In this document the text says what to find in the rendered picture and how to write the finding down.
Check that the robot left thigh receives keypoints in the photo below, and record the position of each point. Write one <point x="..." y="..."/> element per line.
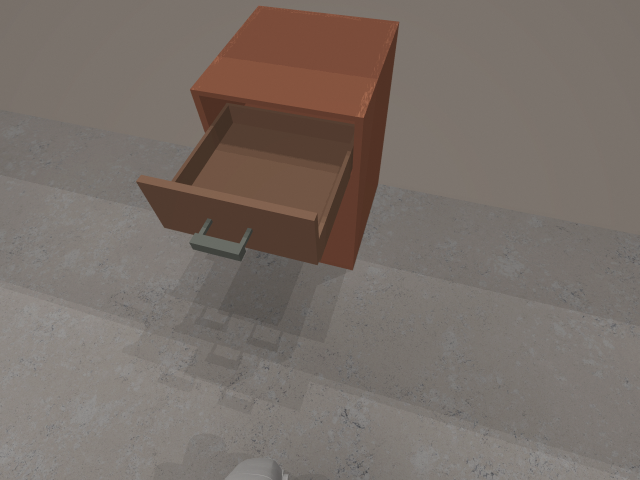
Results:
<point x="258" y="469"/>

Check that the drawer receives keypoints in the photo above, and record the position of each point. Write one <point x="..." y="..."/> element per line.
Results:
<point x="283" y="175"/>

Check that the handle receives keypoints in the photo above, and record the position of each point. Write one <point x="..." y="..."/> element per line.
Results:
<point x="219" y="247"/>

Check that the cabinet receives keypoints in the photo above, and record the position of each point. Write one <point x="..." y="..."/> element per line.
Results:
<point x="321" y="65"/>

